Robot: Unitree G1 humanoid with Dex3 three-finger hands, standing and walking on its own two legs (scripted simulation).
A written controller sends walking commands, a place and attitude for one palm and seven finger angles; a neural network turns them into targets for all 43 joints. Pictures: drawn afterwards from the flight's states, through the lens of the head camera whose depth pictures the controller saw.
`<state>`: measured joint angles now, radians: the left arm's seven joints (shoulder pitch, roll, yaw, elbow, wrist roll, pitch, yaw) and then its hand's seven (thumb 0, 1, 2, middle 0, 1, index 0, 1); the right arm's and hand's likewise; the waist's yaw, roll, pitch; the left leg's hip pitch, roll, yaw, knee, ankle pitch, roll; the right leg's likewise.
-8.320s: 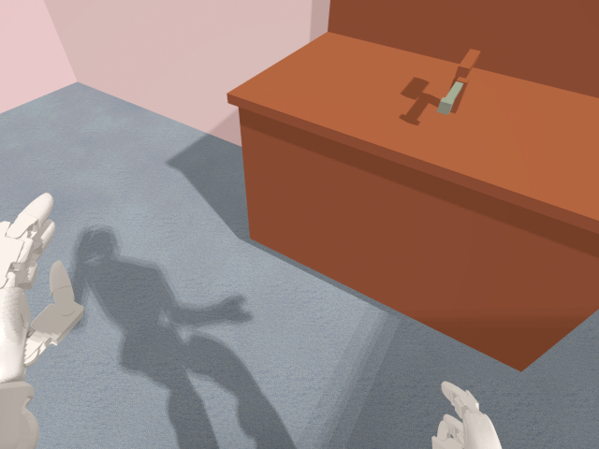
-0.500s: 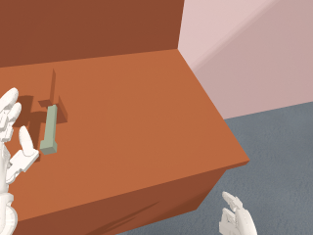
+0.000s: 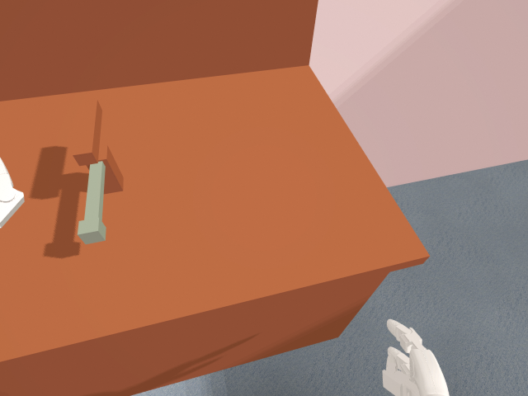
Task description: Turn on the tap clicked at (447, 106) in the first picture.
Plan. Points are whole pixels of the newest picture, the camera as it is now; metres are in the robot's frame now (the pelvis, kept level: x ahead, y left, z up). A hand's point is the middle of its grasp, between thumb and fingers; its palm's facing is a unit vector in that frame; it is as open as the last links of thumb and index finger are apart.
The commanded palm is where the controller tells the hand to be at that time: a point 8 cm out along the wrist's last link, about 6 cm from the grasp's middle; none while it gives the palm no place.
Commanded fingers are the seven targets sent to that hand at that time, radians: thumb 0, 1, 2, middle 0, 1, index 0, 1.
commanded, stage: look again from close up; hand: left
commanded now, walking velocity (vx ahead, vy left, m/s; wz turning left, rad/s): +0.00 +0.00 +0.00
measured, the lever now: (92, 231) +0.30 +0.30 +0.06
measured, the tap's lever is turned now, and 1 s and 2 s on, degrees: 0 0 0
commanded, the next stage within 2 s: come to a stop and stand still in 0.16 s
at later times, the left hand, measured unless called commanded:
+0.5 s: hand (40, 218) +0.25 +0.28 +0.18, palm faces +0.42 -0.83 -0.37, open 7.4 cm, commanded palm +0.18 +0.31 +0.18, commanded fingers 0.00 0.90 0.90 -0.20 -0.30 -0.20 -0.30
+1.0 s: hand (42, 235) +0.24 +0.29 +0.16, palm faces +0.39 -0.85 -0.34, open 7.4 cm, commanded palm +0.18 +0.32 +0.18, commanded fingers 0.00 0.90 0.90 -0.20 -0.30 -0.20 -0.30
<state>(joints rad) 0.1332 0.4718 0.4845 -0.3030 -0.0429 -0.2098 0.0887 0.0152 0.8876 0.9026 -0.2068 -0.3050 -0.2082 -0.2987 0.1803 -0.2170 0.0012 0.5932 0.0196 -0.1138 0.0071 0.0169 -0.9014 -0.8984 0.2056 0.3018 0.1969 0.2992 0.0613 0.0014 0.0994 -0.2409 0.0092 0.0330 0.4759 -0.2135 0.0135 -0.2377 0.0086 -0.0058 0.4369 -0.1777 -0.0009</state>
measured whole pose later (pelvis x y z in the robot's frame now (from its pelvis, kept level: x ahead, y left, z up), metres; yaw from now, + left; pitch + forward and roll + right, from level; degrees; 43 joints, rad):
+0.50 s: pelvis +0.02 +0.03 +0.00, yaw +0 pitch -1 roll -1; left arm 0.32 0.37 0.40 -0.39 -0.05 -0.27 0.08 0.01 0.89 0.90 -0.20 -0.30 -0.20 -0.30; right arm 0.19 -0.20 0.01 0.58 0.01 -0.18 0.01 0.02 -0.90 -0.90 0.21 0.30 0.20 0.30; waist 0.03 -0.01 0.06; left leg -0.23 -0.03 0.06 0.48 -0.24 0.05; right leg -0.23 -0.03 0.02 0.45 -0.21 0.04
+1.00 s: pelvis +0.02 +0.03 +0.00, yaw +1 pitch -1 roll -2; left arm 0.41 0.36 0.35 -0.46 -0.04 -0.23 0.10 0.01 0.89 0.90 -0.21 -0.30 -0.21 -0.30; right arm 0.17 -0.18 0.03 0.56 0.01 -0.13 -0.03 0.02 -0.90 -0.90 0.21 0.30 0.20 0.30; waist 0.02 -0.04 0.07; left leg -0.21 -0.03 0.03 0.46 -0.24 0.06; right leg -0.18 -0.03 -0.01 0.38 -0.19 0.05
